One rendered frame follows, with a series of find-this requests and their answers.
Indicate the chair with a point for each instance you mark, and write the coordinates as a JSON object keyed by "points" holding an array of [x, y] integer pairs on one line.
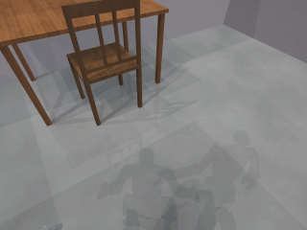
{"points": [[105, 61]]}

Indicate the table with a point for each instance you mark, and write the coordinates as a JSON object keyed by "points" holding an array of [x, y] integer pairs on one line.
{"points": [[27, 20]]}

